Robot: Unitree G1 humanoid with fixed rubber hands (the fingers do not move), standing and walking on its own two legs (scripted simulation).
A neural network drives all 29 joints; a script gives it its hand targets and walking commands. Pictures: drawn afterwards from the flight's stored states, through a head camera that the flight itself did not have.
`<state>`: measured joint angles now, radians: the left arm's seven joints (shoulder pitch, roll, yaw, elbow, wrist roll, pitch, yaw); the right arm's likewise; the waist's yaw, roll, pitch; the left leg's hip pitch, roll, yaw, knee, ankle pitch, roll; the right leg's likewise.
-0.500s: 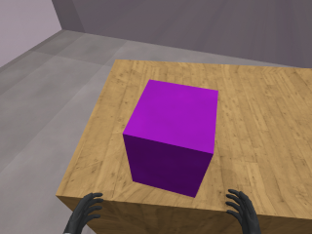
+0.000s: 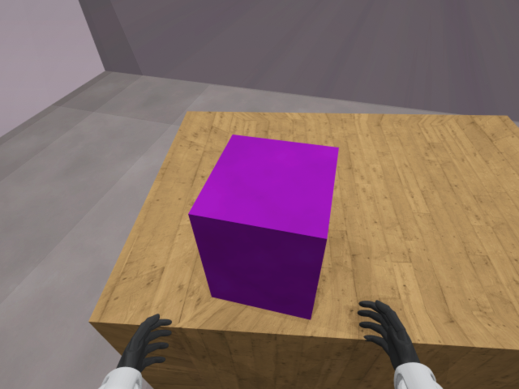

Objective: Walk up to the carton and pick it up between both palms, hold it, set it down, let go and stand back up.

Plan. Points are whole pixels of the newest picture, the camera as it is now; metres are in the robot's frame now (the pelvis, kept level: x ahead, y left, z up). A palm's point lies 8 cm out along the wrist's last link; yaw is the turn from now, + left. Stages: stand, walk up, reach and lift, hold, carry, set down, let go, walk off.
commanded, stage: set down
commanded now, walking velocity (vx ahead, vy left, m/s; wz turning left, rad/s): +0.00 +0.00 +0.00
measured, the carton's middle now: (271, 226) +0.41 +0.00 +0.02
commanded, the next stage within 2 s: let go in 0.38 s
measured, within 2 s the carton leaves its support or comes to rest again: neither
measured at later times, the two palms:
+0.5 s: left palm (142, 381) +0.17 +0.21 -0.07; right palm (401, 347) +0.20 -0.19 -0.04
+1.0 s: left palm (145, 383) +0.17 +0.21 -0.09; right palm (400, 343) +0.21 -0.20 -0.04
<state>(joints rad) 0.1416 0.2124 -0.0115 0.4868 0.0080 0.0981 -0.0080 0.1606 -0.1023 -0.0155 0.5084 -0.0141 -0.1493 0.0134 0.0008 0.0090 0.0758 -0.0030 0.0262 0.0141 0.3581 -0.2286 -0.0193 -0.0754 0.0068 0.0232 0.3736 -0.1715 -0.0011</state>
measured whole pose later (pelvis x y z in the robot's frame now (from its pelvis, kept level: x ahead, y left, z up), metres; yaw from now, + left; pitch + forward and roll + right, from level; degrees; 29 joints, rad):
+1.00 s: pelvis +0.01 +0.01 +0.00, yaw +0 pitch -3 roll -1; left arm 0.19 0.16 -0.02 0.56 0.05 0.05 -0.01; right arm 0.13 -0.17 0.00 0.50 -0.01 -0.15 0.06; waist -0.03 -0.01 0.07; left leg -0.09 0.03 0.04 0.42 -0.27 -0.01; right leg -0.14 0.01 0.03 0.38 -0.18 0.02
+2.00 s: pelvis +0.02 +0.04 -0.01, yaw +0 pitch +2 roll -1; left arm 0.19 0.15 0.05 0.84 0.03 0.02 -0.04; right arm 0.22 -0.19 -0.05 0.38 -0.02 -0.09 -0.01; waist -0.01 0.01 -0.04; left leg -0.24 0.00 0.04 0.53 -0.33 0.04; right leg -0.28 -0.02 0.05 0.47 -0.23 0.06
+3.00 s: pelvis +0.02 +0.05 -0.01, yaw +0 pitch +1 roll -1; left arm 0.21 0.17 0.04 0.85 0.02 0.03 -0.03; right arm 0.21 -0.20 -0.05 0.40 -0.02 -0.09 -0.02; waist -0.01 0.01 -0.03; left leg -0.21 -0.01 0.04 0.53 -0.33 0.05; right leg -0.25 -0.03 0.06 0.46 -0.23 0.07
